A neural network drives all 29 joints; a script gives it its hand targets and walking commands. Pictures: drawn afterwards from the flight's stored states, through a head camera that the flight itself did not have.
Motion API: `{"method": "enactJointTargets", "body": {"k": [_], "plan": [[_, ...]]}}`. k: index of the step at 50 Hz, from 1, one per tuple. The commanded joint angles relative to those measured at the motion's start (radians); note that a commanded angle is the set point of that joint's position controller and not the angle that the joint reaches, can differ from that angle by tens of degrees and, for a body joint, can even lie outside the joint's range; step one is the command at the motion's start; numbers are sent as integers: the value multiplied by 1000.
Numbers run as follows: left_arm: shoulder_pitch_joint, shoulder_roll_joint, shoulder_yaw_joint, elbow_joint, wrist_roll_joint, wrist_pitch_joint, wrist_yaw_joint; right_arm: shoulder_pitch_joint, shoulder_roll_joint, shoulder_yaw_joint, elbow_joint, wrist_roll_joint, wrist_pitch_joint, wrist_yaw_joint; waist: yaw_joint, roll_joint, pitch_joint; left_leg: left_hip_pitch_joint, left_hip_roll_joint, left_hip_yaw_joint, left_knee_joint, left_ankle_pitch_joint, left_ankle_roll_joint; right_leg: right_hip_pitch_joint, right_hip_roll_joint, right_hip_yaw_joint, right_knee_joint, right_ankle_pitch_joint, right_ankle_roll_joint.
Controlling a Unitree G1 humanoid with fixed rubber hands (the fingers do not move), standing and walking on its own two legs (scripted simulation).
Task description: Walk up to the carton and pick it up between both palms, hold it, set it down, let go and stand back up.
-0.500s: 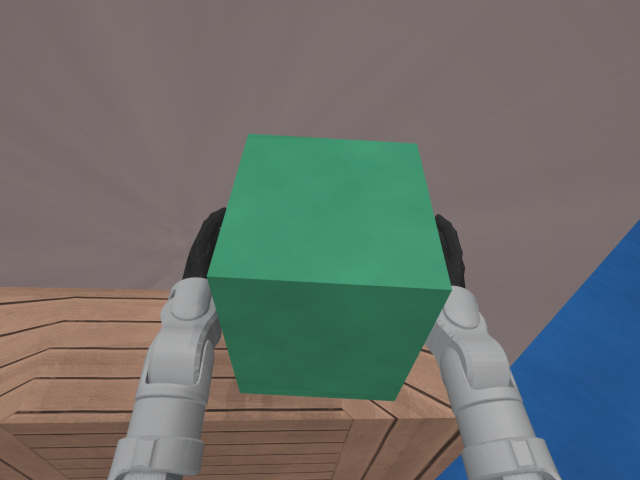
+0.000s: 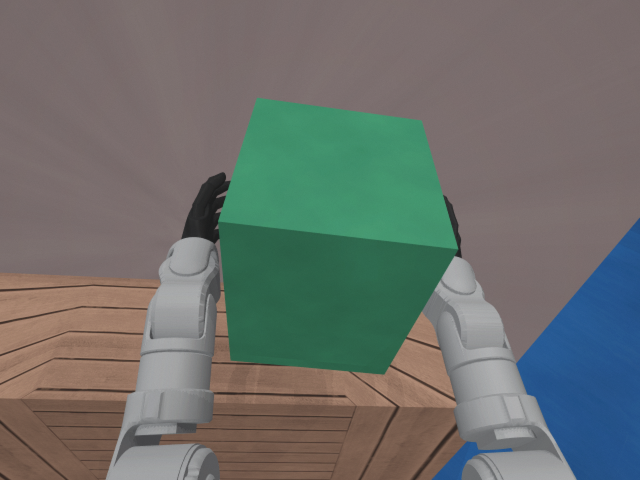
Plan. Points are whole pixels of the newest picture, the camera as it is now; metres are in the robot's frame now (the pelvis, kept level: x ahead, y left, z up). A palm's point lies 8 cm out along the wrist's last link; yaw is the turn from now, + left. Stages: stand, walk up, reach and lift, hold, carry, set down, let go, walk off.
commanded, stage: reach and lift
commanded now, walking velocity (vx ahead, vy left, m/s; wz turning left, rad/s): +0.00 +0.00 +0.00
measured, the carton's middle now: (323, 243) +0.37 +0.00 +0.15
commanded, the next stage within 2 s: hold in 0.84 s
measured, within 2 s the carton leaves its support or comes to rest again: neither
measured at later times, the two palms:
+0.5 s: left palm (201, 220) +0.38 +0.15 +0.17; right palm (439, 244) +0.37 -0.14 +0.16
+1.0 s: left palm (203, 223) +0.36 +0.15 +0.18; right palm (451, 240) +0.36 -0.15 +0.17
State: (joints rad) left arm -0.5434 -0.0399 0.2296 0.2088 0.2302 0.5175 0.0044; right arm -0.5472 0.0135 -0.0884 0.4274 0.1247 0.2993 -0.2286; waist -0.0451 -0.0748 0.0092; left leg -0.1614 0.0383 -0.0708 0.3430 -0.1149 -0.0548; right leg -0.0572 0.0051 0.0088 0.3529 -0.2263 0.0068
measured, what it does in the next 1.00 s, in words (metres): stands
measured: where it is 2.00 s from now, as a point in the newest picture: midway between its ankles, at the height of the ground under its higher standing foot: outside the picture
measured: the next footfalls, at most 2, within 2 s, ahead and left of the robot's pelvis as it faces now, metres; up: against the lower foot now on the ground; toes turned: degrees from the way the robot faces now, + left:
none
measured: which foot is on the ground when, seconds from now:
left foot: down 0.00-1.00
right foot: down 0.00-1.00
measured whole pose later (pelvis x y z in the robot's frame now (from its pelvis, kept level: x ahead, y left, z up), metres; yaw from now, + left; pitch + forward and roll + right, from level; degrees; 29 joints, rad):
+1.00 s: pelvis +0.02 +0.00 +0.00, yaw +0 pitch -7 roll -1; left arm -0.47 -0.07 0.20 -0.05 0.27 0.70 0.02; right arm -0.53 -0.06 0.02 0.32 0.25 0.37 -0.25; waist -0.08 -0.06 0.03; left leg -0.08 0.04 -0.06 0.36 -0.16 -0.05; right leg 0.04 0.01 0.01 0.32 -0.24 0.01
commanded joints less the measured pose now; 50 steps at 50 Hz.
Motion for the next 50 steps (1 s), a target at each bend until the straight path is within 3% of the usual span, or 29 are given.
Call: {"method": "enactJointTargets", "body": {"k": [1,9,17,27,34,38,50], "plan": [[-692,-604,-531,-95,-105,-33,-146,-874,560,468,-281,66,-113,114,-24,110,-483,301,-77,93,3,157,28,-23,38,-57,-69,295,61],[-746,-631,-539,-52,-105,-34,-113,-974,536,454,-253,75,-140,133,-7,142,-496,334,-69,90,10,134,22,-86,51,-70,-90,174,45],[-744,-636,-516,-18,-105,-17,-96,-1020,523,443,-228,86,-139,139,4,114,-496,350,-64,95,10,142,24,-106,62,-74,-104,130,41],[-704,-634,-559,-115,-133,12,-91,-980,517,504,-316,136,-105,114,-17,101,-547,408,-68,85,41,306,10,-54,73,-72,-96,297,50],[-673,-612,-614,-268,-148,47,-97,-899,502,558,-406,182,-62,93,-38,126,-542,430,-71,75,59,395,-6,-21,78,-71,-82,385,48],[-636,-594,-630,-323,-143,74,-103,-860,488,583,-448,200,-37,85,-41,142,-520,430,-73,73,62,416,-12,-9,79,-72,-76,411,47],[-580,-536,-579,-381,-103,130,-147,-844,498,613,-502,211,2,62,-26,101,-451,377,-90,86,36,348,11,65,58,-62,-69,474,69]]}}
